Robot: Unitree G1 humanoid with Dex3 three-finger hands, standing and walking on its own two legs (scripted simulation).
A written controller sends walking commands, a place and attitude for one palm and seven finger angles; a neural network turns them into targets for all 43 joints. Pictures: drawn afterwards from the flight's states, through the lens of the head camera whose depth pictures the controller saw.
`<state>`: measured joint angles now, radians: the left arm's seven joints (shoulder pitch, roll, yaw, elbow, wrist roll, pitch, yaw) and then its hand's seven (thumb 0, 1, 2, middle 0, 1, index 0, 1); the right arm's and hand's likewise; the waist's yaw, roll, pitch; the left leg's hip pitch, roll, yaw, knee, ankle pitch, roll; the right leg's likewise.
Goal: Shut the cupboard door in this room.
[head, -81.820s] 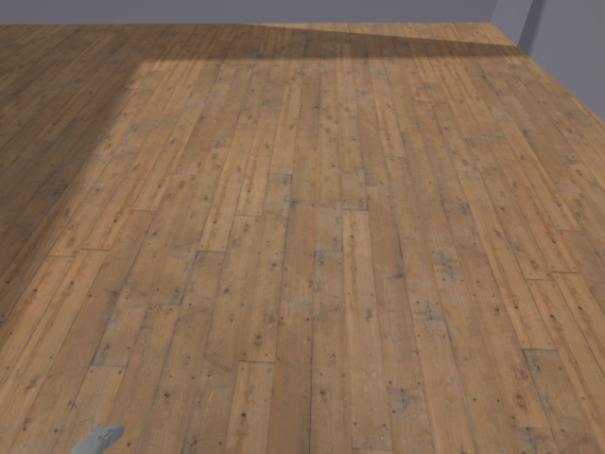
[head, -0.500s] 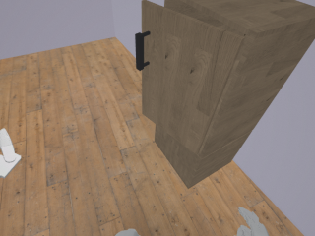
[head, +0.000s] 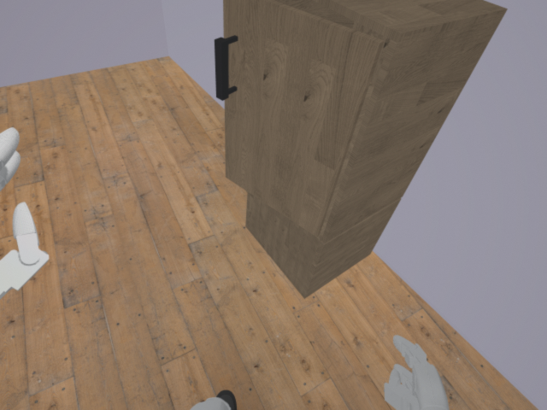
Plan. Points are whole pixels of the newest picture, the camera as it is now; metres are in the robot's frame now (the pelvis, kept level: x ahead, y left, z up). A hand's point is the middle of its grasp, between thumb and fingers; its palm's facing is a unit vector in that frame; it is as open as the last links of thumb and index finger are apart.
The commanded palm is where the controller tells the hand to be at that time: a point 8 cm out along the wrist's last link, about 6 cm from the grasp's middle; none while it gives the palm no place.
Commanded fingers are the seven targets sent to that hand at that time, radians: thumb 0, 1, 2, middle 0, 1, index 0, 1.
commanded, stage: stop stepping back and stand still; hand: left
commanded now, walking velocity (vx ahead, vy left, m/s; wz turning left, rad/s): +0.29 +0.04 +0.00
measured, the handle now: (227, 68) +0.86 +0.18 +0.08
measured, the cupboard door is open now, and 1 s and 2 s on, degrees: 16 16 16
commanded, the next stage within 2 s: let the arm hang, fingers relaxed in 0.70 s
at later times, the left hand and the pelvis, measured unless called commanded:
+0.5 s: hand out of the picture +0.14 +0.28 +0.20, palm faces +0.31 -0.86 -0.40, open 7.4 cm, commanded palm +0.08 +0.33 +0.19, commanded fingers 0.00 0.90 0.90 -0.20 -0.30 -0.20 -0.30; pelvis -0.08 +0.04 +0.02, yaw -3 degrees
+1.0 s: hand out of the picture +0.08 +0.25 -0.11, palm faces -0.02 -0.97 -0.26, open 7.4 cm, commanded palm none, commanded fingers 0.00 0.90 0.90 -0.20 -0.30 -0.20 -0.30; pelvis -0.06 +0.06 -0.01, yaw +1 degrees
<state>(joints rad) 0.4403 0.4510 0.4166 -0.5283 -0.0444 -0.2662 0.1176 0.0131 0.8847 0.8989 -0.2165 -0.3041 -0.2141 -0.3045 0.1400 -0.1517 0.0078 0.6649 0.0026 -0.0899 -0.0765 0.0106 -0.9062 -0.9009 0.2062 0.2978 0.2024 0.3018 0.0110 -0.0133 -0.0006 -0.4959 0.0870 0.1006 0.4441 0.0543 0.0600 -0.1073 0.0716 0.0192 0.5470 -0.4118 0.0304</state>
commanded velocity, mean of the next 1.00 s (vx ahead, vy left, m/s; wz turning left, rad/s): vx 0.11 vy -0.05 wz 0.00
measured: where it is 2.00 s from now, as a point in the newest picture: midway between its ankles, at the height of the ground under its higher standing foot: outside the picture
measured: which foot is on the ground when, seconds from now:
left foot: down 0.00-0.10, up 0.12-0.26, down 0.28-0.60, up 0.62-0.86, down 0.88-1.00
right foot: down 0.00-0.30, up 0.32-0.58, down 0.60-1.00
